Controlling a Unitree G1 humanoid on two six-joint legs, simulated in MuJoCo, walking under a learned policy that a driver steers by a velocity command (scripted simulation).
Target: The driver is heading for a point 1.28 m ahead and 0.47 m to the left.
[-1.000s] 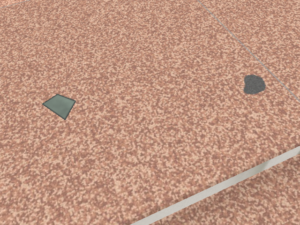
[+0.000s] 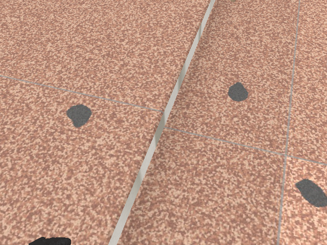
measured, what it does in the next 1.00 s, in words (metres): steps on the spot: left foot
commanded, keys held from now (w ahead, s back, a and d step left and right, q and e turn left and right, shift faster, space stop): shift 0.96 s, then w+shift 0.04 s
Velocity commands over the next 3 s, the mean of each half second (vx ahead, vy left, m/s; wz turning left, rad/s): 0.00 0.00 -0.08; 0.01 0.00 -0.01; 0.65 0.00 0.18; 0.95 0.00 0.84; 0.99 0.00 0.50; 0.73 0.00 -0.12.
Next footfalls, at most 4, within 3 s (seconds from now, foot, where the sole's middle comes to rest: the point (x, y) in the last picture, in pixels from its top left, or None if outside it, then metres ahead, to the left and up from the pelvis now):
0.06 left None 0.04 0.14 -0.78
1.30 right None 0.17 -0.14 -0.78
1.78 left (166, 235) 0.51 0.04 -0.78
2.20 right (175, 158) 0.87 0.00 -0.78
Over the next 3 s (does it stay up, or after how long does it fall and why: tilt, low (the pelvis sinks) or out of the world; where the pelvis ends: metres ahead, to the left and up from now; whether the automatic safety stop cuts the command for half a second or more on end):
stays up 1.24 0.57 0.11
